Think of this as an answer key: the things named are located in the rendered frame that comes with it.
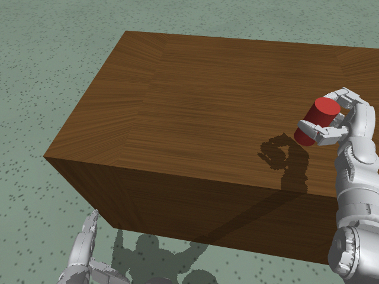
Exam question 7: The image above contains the right robot arm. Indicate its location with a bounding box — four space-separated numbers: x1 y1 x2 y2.
327 136 379 284

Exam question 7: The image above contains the right robot hand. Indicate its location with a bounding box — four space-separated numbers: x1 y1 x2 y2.
297 87 375 146

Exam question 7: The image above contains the can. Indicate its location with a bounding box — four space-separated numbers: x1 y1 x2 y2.
294 97 341 146

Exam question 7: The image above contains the left robot arm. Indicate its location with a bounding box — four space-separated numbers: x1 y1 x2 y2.
56 265 90 284

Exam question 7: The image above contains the left robot hand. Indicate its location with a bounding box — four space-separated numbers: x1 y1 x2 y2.
67 209 130 284

